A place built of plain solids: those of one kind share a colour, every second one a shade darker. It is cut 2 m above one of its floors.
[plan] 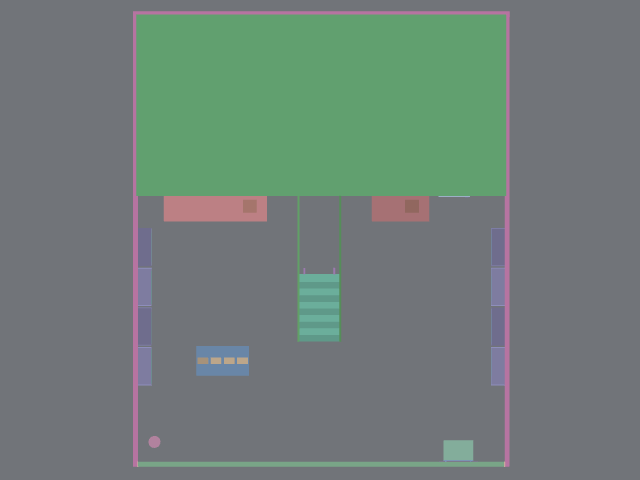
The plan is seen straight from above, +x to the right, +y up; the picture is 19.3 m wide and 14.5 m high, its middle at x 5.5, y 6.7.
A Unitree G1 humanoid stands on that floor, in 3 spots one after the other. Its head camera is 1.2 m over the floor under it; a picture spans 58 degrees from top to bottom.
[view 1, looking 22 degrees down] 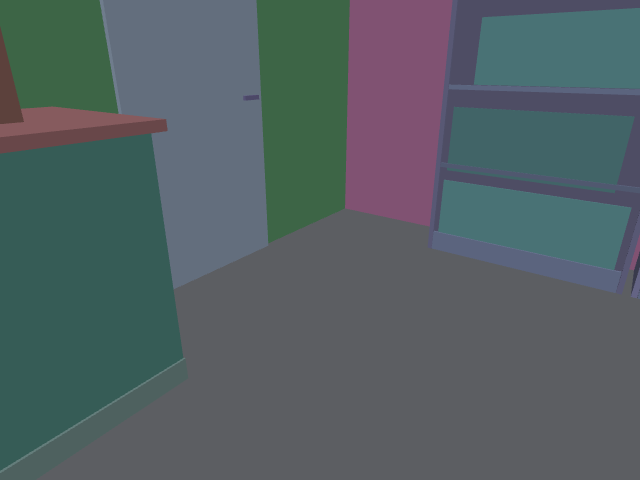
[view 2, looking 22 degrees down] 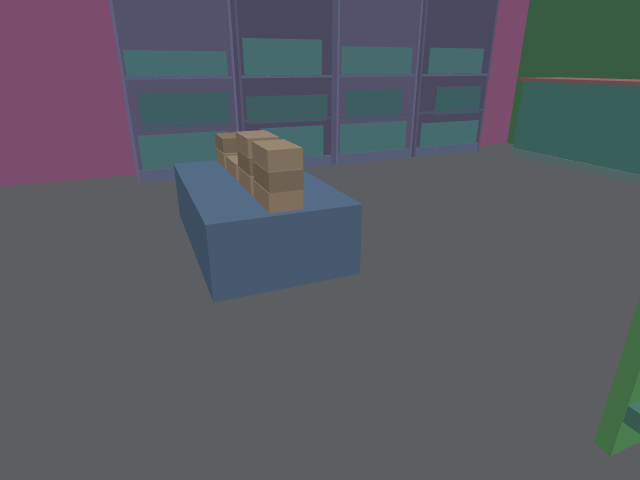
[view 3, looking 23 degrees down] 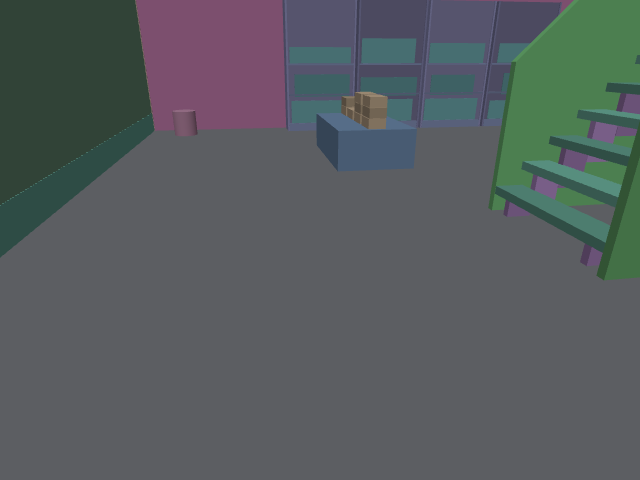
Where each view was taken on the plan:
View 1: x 7.93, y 6.02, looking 36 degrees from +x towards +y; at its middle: ground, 3.20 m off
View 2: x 5.48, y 2.33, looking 157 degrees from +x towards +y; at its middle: plinth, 2.49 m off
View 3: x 8.08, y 1.65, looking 171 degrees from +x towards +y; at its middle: ground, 3.07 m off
